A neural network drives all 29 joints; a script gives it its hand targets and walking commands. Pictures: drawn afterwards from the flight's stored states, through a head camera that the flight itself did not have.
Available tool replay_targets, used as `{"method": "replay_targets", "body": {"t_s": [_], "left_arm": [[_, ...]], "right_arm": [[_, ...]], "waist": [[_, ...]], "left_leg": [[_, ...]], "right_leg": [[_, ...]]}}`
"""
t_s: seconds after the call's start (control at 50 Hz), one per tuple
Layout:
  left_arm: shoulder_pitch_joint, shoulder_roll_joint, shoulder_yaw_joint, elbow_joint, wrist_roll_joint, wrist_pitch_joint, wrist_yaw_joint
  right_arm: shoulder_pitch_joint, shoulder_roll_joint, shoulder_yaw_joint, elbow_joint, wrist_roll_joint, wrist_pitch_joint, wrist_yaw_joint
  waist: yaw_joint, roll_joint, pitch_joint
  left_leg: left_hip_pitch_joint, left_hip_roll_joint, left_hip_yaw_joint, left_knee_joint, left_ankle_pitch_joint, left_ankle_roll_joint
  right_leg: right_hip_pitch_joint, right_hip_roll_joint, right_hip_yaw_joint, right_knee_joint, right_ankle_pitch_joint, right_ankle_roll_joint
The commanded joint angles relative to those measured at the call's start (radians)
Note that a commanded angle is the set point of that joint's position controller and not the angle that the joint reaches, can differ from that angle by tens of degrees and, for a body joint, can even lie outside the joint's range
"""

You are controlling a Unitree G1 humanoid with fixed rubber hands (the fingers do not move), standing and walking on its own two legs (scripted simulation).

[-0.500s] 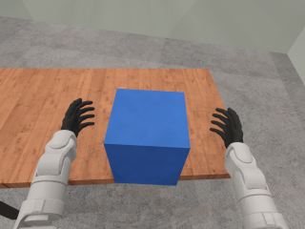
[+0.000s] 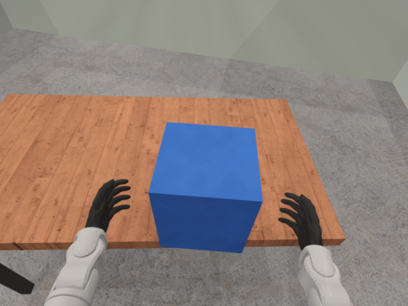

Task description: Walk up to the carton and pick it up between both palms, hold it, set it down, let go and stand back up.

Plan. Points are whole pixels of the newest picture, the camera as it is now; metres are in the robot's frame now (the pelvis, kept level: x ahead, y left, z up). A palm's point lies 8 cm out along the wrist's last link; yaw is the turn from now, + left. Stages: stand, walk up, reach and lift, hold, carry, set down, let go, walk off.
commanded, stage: set down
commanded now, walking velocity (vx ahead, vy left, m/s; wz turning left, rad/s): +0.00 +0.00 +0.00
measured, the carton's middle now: (205, 190) +0.39 +0.03 -0.04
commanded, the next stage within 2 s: let go in 1.86 s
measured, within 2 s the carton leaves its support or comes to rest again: neither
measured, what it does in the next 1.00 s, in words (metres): stands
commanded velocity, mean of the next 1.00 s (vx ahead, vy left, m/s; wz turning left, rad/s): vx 0.00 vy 0.00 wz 0.00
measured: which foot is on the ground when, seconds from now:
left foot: down 0.00-1.00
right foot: down 0.00-1.00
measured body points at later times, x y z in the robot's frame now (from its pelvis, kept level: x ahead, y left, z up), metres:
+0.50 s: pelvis +0.01 +0.01 -0.01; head -0.01 +0.02 +0.44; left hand +0.23 +0.23 -0.03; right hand +0.22 -0.19 -0.03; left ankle +0.01 +0.11 -0.74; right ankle +0.01 -0.09 -0.74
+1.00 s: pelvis +0.00 +0.01 -0.01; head -0.01 +0.02 +0.44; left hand +0.18 +0.23 -0.07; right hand +0.18 -0.20 -0.07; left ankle +0.01 +0.11 -0.74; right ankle +0.01 -0.09 -0.74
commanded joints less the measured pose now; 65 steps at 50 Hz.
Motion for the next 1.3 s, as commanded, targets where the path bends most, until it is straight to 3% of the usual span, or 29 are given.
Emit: {"method": "replay_targets", "body": {"t_s": [0.0, 0.22, 0.32, 0.5, 0.8, 0.9, 1.06, 1.28], "left_arm": [[-0.254, 0.145, 0.022, -0.153, -0.007, -0.136, 0.01], [-0.098, 0.133, -0.025, -0.078, 0.001, -0.302, 0.023], [-0.045, 0.131, -0.038, -0.083, 0.002, -0.337, 0.024], [0.031, 0.113, -0.048, -0.028, 0.004, -0.341, 0.025], [0.087, 0.124, -0.034, 0.005, 0.036, -0.264, 0.022], [0.095, 0.117, -0.045, 0.013, 0.049, -0.193, 0.03], [0.111, 0.113, -0.033, 0.006, 0.091, -0.113, 0.045], [0.15, 0.102, 0.008, 0.008, 0.161, 0.03, 0.022]], "right_arm": [[-0.235, -0.08, -0.029, -0.162, -0.004, -0.104, 0.009], [-0.129, -0.115, -0.021, -0.012, 0.015, -0.29, 0.04], [-0.087, -0.129, -0.013, 0.023, 0.03, -0.356, 0.056], [-0.026, -0.129, 0.01, 0.095, 0.037, -0.393, 0.083], [0.025, -0.11, -0.026, 0.154, -0.045, -0.364, 0.086], [0.033, -0.117, -0.052, 0.188, -0.087, -0.314, 0.09], [0.049, -0.13, -0.068, 0.221, -0.128, -0.279, 0.099], [0.075, -0.148, -0.071, 0.262, -0.174, -0.226, 0.098]], "waist": [[-0.007, 0.063, -0.238], [-0.015, 0.065, -0.226], [-0.017, 0.065, -0.198], [-0.005, 0.051, -0.114], [-0.001, 0.046, -0.036], [-0.012, 0.047, -0.003], [-0.012, 0.045, -0.031], [-0.008, 0.045, 0.0]], "left_leg": [[0.061, -0.002, -0.022, -0.033, 0.176, -0.021], [0.04, 0.009, -0.036, 0.017, 0.269, -0.037], [0.019, 0.011, -0.032, 0.022, 0.275, -0.038], [0.01, 0.011, -0.018, -0.002, 0.202, -0.031], [0.041, 0.005, 0.004, -0.019, 0.11, -0.03], [0.036, 0.008, 0.006, -0.028, 0.045, -0.032], [0.043, 0.011, 0.016, -0.021, 0.08, -0.033], [0.112, 0.01, 0.037, -0.032, 0.133, -0.032]], "right_leg": [[0.041, -0.04, 0.076, -0.062, 0.068, 0.018], [0.051, -0.029, 0.075, -0.006, 0.142, -0.002], [0.069, -0.027, 0.077, 0.012, 0.166, -0.006], [0.073, -0.032, 0.086, 0.008, 0.124, -0.012], [0.045, -0.04, 0.086, -0.022, 0.048, -0.015], [0.03, -0.043, 0.085, -0.031, -0.011, -0.02], [0.034, -0.039, 0.074, -0.022, 0.036, -0.014], [0.017, -0.037, 0.05, -0.052, 0.09, -0.001]]}}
